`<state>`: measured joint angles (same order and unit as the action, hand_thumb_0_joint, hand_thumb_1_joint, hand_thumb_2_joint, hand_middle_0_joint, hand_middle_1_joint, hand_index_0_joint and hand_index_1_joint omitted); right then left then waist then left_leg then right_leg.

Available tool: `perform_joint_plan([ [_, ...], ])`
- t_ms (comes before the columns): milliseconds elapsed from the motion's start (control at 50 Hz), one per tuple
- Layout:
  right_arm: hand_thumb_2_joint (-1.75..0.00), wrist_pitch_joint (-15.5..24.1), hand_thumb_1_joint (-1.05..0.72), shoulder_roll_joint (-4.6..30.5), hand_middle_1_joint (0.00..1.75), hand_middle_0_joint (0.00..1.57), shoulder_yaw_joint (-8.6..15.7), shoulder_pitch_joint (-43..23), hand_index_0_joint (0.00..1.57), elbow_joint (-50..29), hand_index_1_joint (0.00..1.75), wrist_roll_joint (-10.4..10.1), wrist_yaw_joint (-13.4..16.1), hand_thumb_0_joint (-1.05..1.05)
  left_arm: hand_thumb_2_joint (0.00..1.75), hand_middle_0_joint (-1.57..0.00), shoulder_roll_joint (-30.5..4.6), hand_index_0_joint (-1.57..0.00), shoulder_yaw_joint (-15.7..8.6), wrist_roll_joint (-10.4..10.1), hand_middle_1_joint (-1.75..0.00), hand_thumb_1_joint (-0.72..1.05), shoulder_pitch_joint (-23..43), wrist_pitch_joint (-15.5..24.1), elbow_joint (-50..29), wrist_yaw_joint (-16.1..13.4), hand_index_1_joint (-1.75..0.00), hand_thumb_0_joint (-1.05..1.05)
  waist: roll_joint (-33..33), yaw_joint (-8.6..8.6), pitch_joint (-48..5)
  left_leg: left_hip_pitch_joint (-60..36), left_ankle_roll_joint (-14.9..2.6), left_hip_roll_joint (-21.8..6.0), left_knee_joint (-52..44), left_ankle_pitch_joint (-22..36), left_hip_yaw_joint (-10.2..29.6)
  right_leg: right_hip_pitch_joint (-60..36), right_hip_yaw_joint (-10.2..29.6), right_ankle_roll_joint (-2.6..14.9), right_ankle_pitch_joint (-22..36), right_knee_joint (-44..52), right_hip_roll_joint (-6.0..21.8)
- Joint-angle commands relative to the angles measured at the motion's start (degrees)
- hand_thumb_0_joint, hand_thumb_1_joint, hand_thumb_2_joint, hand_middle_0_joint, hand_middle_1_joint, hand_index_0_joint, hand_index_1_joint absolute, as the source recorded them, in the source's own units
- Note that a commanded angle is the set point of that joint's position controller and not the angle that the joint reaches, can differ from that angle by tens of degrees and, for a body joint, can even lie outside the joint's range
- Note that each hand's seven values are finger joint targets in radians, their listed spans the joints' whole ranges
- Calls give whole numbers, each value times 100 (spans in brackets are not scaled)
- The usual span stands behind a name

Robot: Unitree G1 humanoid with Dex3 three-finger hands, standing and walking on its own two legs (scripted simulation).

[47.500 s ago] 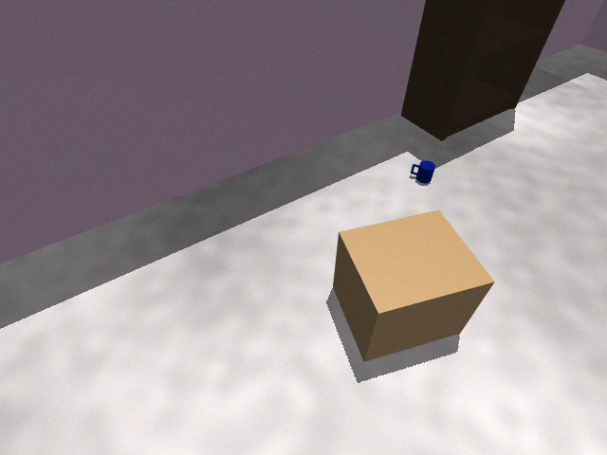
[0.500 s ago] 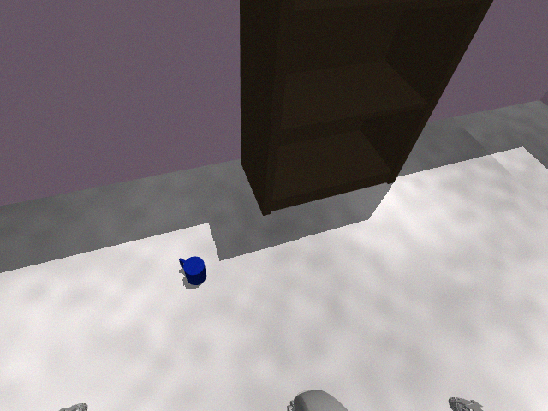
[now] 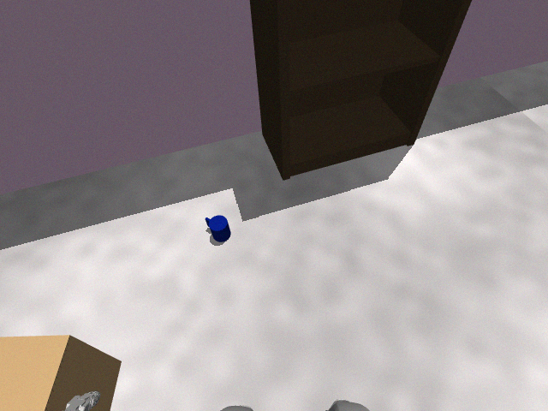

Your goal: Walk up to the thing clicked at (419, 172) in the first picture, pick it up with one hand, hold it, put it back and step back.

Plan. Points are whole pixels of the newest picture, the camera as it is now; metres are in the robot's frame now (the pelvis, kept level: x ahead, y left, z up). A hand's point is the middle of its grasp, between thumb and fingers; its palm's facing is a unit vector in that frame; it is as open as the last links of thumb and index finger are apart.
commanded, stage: step back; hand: left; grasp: from above
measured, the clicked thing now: (216, 227) +0.88 +0.27 -0.71
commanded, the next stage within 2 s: stand in 1.58 s
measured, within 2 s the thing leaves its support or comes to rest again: neither
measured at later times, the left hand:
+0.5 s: hand out of the picture -0.10 +0.27 -0.15, palm faces -0.05 -0.92 -0.40, open 7.4 cm
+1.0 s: hand out of the picture -0.08 +0.28 -0.14, palm faces -0.02 -0.92 -0.39, open 7.4 cm
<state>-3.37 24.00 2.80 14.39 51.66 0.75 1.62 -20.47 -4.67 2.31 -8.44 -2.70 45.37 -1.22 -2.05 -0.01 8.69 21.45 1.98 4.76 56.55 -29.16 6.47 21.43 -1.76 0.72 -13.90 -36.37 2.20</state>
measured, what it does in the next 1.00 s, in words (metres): walks backwards: left foot, then right foot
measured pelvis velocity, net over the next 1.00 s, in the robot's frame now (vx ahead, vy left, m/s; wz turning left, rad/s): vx -0.18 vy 0.01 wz -0.03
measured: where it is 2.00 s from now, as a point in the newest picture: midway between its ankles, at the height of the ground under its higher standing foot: outside the picture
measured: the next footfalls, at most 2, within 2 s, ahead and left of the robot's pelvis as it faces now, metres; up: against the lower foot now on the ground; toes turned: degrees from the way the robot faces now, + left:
left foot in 0.08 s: -0.08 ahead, +0.13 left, +0.00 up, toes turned +0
right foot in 0.44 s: -0.12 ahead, -0.12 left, +0.00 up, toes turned -1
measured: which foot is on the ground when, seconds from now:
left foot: up 0.00-0.06, down 0.08-1.00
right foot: down 0.00-0.10, up 0.12-0.42, down 0.44-1.00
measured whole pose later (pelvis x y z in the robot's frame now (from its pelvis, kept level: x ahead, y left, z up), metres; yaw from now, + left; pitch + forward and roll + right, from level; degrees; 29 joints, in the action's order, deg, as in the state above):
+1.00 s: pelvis -0.18 +0.01 +0.01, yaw -1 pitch -2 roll -1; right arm 0.5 20.6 2.6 13.9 56.5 1.5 -0.6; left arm -23.1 -4.1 1.5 -8.9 0.5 56.6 0.6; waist 0.1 0.7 3.8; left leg 14.0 1.1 -1.2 34.9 -18.6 3.8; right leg 13.8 -1.4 1.0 -15.6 -31.6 -0.3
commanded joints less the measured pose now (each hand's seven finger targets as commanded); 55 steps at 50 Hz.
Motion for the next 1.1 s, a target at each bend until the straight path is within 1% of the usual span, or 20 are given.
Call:
perform_joint_plan([
  [0, -90, 234, -90, 825, 30, 20, 275, 91, 20, -531, 30, 86, 26, 0, 90, -20, -1528, -20, -384, -46, -30, 90, 2, 75, -460, -134, -30, 0, 1589, -206, -1302, 69, -166, -401, -1755, 68, -348, -1782, 1489, 1013, 2397, 535, 1474],
  [60, -90, 203, -90, 1047, 30, 20, 434, 576, 20, -255, 30, 121, -15, 0, 90, -20, -1383, -20, -214, -110, -30, 90, 221, -31, -552, -76, -30, 0, 561, 105, -1326, -1154, -464, -572, -3242, 1790, -96, -537, 923, 412, 1074, -195, 858],
  [100, -90, 158, -90, 1912, 30, 20, 540, -85, 20, -573, 30, 201, -96, 0, 90, -20, -1276, -20, -250, -190, -30, 90, 459, -27, -619, -143, -30, 0, -1215, 158, -1124, -620, -1728, -2512, -3731, 2887, 2216, 602, 295, -41, -2296, -2339, -505],
  [120, -90, 205, -90, 2004, 30, 20, 565, -339, 20, -667, 30, 206, -67, 0, 90, -20, -1403, -20, -305, -126, -30, 90, 619, -22, -571, -181, -30, 0, -1344, 239, -848, 303, -2135, -2899, -3999, 2723, 2756, 225, 849, -69, -2450, -3308, -416],
  [200, -90, 242, -90, 1109, 30, 20, 315, -844, 20, -781, 30, 203, 27, 0, 90, -20, -1277, -20, -265, -227, -30, 90, -22, -41, -155, -102, -30, 0, -321, -208, -816, -562, -1394, -1696, -3051, 4243, 627, 721, 1150, 16, -1531, -3990, -777],
  [320, -90, 216, -90, 1097, 30, 20, 382, -293, 20, -588, 30, 147, -48, 0, 90, -20, -1101, -20, -138, -130, -30, 90, -31, 246, -70, -46, -30, 0, -753, 301, -1213, -1981, -1515, -1664, -2987, 2304, 565, 400, 465, -263, -1538, -812, -368],
  [400, -90, 83, -90, 1157, 30, 20, 380, -739, 20, -585, 30, 125, -138, 0, 90, -20, -1065, -20, -138, -37, -30, 90, -908, 441, 557, -50, -30, 0, -783, -145, -1310, -949, -1107, -1566, -2446, 1422, 347, -1288, 217, 56, -347, 1865, -390],
  [440, -90, 134, -90, 656, 30, 20, 208, -733, 20, -713, 30, 73, -169, 0, 90, -20, -1744, -20, -351, 91, -30, 90, -780, 517, 502, -51, -30, 0, 907, -147, -1038, 1026, -415, -579, -1248, 299, -177, -1842, 2791, 580, -1148, 1890, 985],
  [460, -90, 142, -90, 794, 30, 20, 277, -1082, 20, -741, 30, 116, -99, 0, 90, -20, -2197, -20, -429, 67, -30, 90, -259, 480, 313, -45, -30, 0, 1102, -349, -689, 556, -194, -527, -781, -309, 82, -218, 3445, 1325, -2016, 2077, 1940],
  [480, -90, 150, -90, 1029, 30, 20, 385, -1049, 20, -603, 30, 115, -108, 0, 90, -20, -2166, -20, -399, 65, -30, 90, 214, 465, 220, -35, -30, 0, 1116, -201, -210, -11, -154, -638, -298, -113, 238, 830, 3473, 1413, -2589, 2238, 2017],
  [540, -90, 232, -90, 845, 30, 20, 313, -833, 20, -305, 30, 6, -184, 0, 90, -20, -1501, -20, -249, 17, -30, 90, 333, 531, 278, -34, -30, 0, 833, -21, -67, 202, -195, -242, -465, 608, 74, -1, 1735, 828, -1075, 1843, 913],
  [600, -90, 366, -90, 771, 30, 20, 228, -840, 20, -308, 30, 52, -200, 0, 90, -20, -1616, -20, -283, 47, -30, 90, -136, 555, 396, 42, -30, 0, 1173, -286, -430, 169, -132, -370, -1422, 312, -169, -729, 1771, 781, -1184, 1672, 915],
  [680, -90, 562, -90, 790, 30, 20, 346, -220, 20, 52, 30, 85, -172, 0, 90, -20, -1455, -20, -176, 14, -30, 90, 56, 373, 362, 123, -30, 0, 1009, -8, -711, -1274, -194, -249, -3541, 1070, -560, -609, 1115, 571, -748, 791, 677],
  [720, -90, 677, -90, 1224, 30, 20, 451, -143, 20, 72, 30, 170, -98, 0, 90, -20, -810, -20, 39, -133, -30, 90, -115, 356, 361, 138, -30, 0, -564, 23, -1080, -2374, -865, -1876, -4139, 808, 2150, 901, 249, 50, -981, -816, -207],
  [760, -90, 646, -90, 1644, 30, 20, 549, -286, 20, 15, 30, 126, -122, 0, 90, -20, -1515, -20, -162, -116, -30, 90, 208, 365, 468, 93, -30, 0, -332, 71, -504, -776, -1678, -2458, -4433, -705, 2776, 329, 555, 94, -1808, -1383, 68],
  [840, -90, 697, -90, 1156, 30, 20, 392, -406, 20, 29, 30, 160, -130, 0, 90, -20, -1255, -20, -132, -141, -30, 90, -21, 445, 568, 195, -30, 0, -739, -42, -498, -981, -1094, -1632, -3962, 804, 1293, 103, 304, 102, -1273, -461, 31],
  [940, -90, 503, -90, 907, 30, 20, 275, -614, 20, -61, 30, 38, -150, 0, 90, -20, -1205, -20, -190, -48, -30, 90, -328, 484, 888, 125, -30, 0, -513, -295, -821, 118, -653, -1118, -3089, 651, 479, -1833, -28, 148, -231, 1215, -321],
  [1000, -90, 487, -90, 612, 30, 20, 188, -609, 20, -136, 30, 61, -57, 0, 90, -20, -2001, -20, -376, 21, -30, 90, -401, 538, 884, 70, -30, 0, 1007, -442, -762, 1197, -231, -284, -748, -365, -181, -1784, 2949, 1082, -2360, 2433, 1891],
  [1020, -90, 496, -90, 907, 30, 20, 274, -377, 20, 6, 30, 96, -55, 0, 90, -20, -2012, -20, -373, 20, -30, 90, 124, 534, 686, 90, -30, 0, 831, -235, -429, 753, -186, -587, -496, -291, -112, -970, 3105, 1378, -2556, 2491, 2179],
  [1080, -90, 563, -90, 783, 30, 20, 248, -225, 20, 201, 30, 54, -122, 0, 90, -20, -1545, -20, -235, -29, -30, 90, 381, 574, 637, 90, -30, 0, 758, -100, -292, 334, -262, -665, -1209, 122, -156, -842, 1778, 1040, -759, 2062, 1507],
])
